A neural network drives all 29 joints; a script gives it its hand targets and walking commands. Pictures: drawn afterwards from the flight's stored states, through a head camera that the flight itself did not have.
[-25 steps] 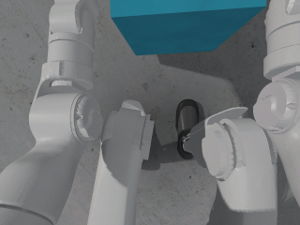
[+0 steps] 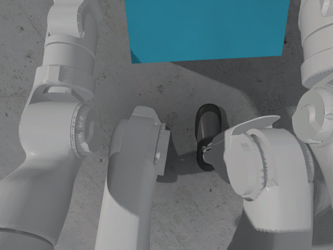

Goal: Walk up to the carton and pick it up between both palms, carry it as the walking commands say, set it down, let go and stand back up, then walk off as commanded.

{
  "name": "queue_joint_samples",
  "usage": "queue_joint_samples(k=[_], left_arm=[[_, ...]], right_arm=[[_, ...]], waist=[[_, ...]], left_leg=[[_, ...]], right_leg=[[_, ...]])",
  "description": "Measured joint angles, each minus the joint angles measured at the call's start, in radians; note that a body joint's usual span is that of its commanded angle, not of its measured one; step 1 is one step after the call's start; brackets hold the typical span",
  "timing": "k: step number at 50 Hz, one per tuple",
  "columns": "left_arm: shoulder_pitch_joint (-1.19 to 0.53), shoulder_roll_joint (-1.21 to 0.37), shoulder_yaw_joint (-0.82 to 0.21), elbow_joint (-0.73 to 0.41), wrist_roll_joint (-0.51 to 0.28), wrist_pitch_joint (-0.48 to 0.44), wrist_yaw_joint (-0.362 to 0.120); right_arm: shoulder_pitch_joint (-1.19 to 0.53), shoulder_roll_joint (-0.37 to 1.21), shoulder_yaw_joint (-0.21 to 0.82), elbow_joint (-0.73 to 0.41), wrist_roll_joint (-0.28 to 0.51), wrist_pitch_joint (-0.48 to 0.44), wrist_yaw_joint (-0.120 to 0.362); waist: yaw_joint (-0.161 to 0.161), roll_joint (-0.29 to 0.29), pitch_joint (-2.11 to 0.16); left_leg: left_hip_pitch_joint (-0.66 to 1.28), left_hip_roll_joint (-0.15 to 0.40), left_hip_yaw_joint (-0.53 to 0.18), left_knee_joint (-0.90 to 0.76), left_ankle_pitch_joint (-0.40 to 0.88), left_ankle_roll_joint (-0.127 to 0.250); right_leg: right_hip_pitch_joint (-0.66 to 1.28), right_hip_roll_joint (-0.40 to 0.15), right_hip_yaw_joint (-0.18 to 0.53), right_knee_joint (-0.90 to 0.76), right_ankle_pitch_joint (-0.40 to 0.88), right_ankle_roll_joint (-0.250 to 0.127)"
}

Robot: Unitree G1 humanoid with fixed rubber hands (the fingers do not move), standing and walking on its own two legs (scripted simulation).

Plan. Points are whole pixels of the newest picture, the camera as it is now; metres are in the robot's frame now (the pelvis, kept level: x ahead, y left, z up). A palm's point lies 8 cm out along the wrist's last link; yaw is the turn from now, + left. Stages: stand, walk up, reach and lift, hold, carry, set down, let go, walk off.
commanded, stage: set down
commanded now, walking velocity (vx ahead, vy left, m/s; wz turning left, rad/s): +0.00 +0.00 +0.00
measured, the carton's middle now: out of the picture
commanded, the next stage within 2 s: let go in 1.40 s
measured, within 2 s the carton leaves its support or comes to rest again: neither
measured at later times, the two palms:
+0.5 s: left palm out of the picture +0.56 +0.14 -0.05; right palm out of the picture +0.54 -0.22 -0.08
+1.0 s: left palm out of the picture +0.56 +0.15 +0.09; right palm out of the picture +0.55 -0.21 +0.07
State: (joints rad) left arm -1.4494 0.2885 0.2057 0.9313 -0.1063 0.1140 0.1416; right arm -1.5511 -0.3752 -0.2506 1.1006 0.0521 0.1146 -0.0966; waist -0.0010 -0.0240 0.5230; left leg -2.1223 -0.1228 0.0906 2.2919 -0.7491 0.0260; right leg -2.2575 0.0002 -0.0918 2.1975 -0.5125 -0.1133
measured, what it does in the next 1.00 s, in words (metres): rises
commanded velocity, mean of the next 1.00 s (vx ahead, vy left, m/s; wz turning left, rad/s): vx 0.00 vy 0.00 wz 0.00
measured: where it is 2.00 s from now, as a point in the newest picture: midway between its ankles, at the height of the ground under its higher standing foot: (177, 155)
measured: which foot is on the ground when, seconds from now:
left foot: down 0.00-1.00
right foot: down 0.00-1.00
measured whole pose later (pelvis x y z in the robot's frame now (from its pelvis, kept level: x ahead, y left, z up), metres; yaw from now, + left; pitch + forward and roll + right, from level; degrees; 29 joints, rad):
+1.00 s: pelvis -0.01 +0.00 +0.18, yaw -2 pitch +26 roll +0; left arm -1.41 0.31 0.17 0.54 -0.17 0.49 0.20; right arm -1.44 -0.38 -0.25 0.75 0.09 0.43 -0.10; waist 0.00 -0.01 0.52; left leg -1.57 -0.13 0.00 1.72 -0.60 0.03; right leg -1.66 0.05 -0.06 1.63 -0.43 -0.07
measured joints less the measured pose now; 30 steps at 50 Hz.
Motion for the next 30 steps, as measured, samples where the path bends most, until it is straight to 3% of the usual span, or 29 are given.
queue_joint_samples(k=[7, 12, 15, 23, 30], left_arm=[[0.011, 0.004, -0.031, -0.159, -0.055, 0.051, 0.004], [0.015, 0.004, -0.031, -0.199, -0.061, 0.128, 0.020], [0.037, 0.006, -0.031, -0.288, -0.061, 0.171, 0.034], [0.038, 0.006, -0.034, -0.307, -0.061, 0.276, 0.054], [0.038, 0.006, -0.034, -0.320, -0.061, 0.287, 0.055]], right_arm=[[0.009, -0.008, 0.000, -0.011, 0.018, 0.009, -0.010], [0.030, -0.009, 0.002, -0.072, 0.027, 0.057, -0.017], [0.073, -0.009, 0.003, -0.170, 0.033, 0.098, -0.018], [0.082, -0.009, 0.003, -0.192, 0.033, 0.197, -0.012], [0.084, -0.009, 0.003, -0.220, 0.034, 0.221, -0.005]], waist=[[0.000, 0.000, 0.002], [0.000, 0.000, 0.003], [0.000, 0.002, 0.004], [0.000, 0.010, 0.002], [0.000, 0.015, 0.002]], left_leg=[[0.005, 0.000, 0.000, 0.000, 0.001, 0.000], [0.037, 0.001, -0.008, 0.000, 0.001, 0.000], [0.069, 0.001, -0.017, -0.001, 0.001, 0.000], [0.185, 0.001, -0.050, -0.095, 0.017, 0.001], [0.283, 0.000, -0.066, -0.214, 0.044, 0.001]], right_leg=[[0.006, 0.000, 0.000, 0.000, 0.000, -0.001], [0.041, 0.000, -0.007, -0.005, 0.000, -0.001], [0.078, 0.000, -0.016, -0.013, 0.000, 0.000], [0.209, 0.015, -0.024, -0.115, 0.008, 0.007], [0.314, 0.028, -0.013, -0.229, 0.022, 0.013]])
